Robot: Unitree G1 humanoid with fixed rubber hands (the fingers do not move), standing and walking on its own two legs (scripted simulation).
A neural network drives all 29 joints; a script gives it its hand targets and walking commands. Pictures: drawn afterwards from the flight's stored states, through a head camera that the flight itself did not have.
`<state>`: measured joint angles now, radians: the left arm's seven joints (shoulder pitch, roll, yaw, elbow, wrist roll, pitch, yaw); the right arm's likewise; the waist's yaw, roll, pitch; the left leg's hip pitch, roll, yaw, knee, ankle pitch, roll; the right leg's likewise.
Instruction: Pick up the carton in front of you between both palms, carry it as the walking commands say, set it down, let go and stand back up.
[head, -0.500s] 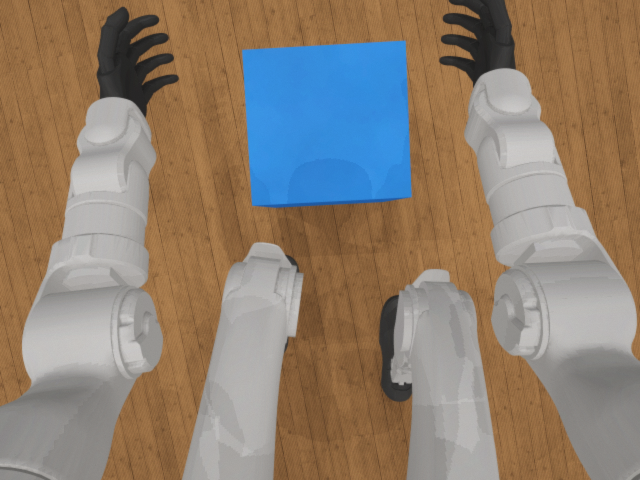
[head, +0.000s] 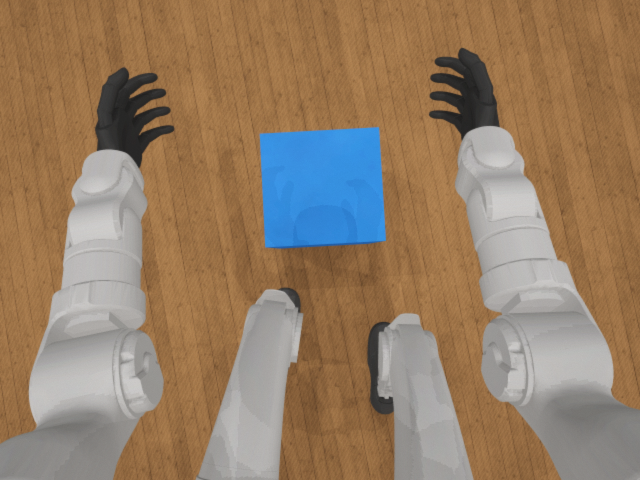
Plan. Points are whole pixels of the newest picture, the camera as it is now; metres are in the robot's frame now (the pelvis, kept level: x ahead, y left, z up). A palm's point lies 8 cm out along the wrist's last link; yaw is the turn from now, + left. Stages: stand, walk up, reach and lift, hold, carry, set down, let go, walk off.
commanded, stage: set down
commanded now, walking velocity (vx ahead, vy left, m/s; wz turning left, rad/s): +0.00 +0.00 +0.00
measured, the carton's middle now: (322, 196) +0.45 +0.07 -0.47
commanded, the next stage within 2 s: let go in 0.06 s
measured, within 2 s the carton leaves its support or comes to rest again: neither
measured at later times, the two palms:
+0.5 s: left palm (30, 219) +0.34 +0.29 +0.03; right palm (575, 222) +0.39 -0.15 +0.02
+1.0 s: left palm out of the picture +0.25 +0.22 +0.12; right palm out of the picture +0.27 -0.24 +0.12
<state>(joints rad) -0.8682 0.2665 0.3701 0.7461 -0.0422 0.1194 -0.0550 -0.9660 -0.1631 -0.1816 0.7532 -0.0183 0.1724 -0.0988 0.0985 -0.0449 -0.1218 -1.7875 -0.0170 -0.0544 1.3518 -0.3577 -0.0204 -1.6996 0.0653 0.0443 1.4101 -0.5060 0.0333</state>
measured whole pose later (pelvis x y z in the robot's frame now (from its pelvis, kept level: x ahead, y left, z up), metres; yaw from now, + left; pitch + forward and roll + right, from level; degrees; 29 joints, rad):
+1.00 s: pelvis +0.10 -0.02 +0.18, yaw +2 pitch +1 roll +1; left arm 0.24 0.22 0.04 0.43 -0.01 0.05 -0.07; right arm 0.22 -0.21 -0.05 0.46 -0.01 0.04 0.05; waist 0.00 -0.02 0.04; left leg -0.23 -0.01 -0.05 0.40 -0.20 -0.02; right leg -0.15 0.02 0.06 0.44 -0.31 -0.01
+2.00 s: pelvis +0.08 +0.02 +0.18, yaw +3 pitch -3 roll -1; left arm 0.26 0.31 0.05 0.77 0.02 0.00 0.03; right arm 0.20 -0.27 -0.06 0.84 -0.03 -0.02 -0.03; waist 0.00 -0.03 0.04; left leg -0.23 -0.04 -0.05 0.52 -0.25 0.02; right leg -0.10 -0.01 0.04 0.47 -0.32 0.03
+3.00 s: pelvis +0.07 +0.00 +0.19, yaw +5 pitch -3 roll +0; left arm 0.22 0.35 0.04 0.92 0.00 -0.01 0.03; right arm 0.17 -0.33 -0.02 1.00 -0.01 -0.01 -0.03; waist 0.00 -0.01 0.05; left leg -0.20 -0.03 -0.08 0.43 -0.17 0.00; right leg -0.07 0.00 0.01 0.40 -0.27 0.02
